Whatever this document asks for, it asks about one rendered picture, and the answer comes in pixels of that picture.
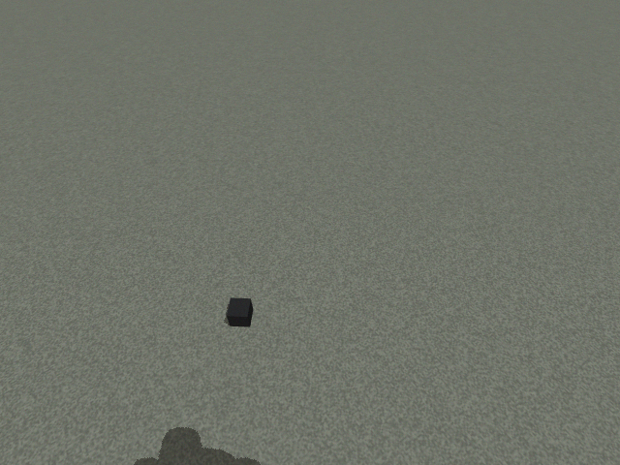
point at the cube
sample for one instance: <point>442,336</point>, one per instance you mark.
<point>240,312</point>

